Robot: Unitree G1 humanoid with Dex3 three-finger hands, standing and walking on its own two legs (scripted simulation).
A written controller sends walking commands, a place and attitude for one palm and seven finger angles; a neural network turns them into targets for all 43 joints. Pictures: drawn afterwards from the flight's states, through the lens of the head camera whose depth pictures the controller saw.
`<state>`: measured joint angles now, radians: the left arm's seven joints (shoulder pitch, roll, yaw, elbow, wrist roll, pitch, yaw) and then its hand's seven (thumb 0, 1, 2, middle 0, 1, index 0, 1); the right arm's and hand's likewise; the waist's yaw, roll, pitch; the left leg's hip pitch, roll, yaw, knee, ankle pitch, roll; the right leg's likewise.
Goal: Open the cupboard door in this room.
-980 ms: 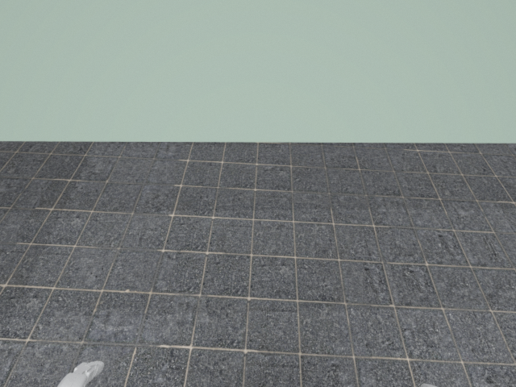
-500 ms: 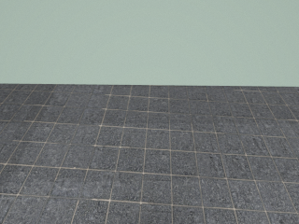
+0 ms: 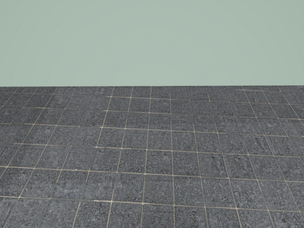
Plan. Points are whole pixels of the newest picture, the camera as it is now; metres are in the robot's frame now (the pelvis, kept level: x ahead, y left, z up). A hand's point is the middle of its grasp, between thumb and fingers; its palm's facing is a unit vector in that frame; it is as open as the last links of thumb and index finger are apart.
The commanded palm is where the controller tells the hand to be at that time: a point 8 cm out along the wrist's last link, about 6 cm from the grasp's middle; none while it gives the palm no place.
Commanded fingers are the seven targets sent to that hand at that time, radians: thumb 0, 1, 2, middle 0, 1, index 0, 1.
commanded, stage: turn or walk to find it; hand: left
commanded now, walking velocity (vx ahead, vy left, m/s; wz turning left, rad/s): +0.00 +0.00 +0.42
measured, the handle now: out of the picture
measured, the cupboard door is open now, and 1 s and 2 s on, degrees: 0 0 0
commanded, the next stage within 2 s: none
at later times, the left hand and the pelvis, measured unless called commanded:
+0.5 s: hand out of the picture +0.03 +0.23 -0.18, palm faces +0.15 -0.96 -0.24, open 7.4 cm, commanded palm none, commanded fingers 0.00 0.90 0.90 -0.20 -0.30 -0.20 -0.30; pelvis -0.03 +0.01 -0.01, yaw +9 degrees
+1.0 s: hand out of the picture -0.10 +0.17 -0.17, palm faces +0.42 -0.87 -0.24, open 7.4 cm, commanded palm none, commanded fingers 0.00 0.90 0.90 -0.20 -0.30 -0.20 -0.30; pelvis -0.06 -0.03 -0.01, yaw +25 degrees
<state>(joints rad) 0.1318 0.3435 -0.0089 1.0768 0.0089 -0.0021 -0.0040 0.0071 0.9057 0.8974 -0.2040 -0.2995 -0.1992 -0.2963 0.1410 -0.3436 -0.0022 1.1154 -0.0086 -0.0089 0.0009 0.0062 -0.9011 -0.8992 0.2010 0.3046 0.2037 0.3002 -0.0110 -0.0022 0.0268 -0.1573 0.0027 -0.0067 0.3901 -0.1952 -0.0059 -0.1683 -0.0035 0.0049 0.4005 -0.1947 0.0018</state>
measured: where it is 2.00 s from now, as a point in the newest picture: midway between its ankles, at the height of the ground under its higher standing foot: outside the picture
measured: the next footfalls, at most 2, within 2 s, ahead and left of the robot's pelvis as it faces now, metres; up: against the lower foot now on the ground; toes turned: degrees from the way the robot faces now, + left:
right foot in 0.68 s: +0.00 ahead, -0.13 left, +0.00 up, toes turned +15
left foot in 1.10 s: -0.10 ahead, +0.10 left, +0.00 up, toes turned +31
